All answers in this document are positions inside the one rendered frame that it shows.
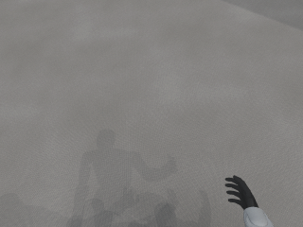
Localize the right robot forearm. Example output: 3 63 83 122
243 206 274 227

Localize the robot right hand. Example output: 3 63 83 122
225 175 259 210

